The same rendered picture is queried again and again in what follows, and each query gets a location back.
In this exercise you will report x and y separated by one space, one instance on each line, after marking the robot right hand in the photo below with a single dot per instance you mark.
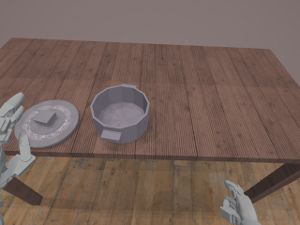
234 211

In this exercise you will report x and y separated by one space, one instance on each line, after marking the knob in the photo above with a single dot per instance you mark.
45 118

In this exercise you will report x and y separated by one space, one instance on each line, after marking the pot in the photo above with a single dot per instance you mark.
120 113

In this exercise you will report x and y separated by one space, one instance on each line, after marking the robot left hand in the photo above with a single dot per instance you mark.
10 113

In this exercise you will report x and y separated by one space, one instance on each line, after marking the table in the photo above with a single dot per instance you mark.
207 103

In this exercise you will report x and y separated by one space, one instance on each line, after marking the lid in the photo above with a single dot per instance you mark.
62 126

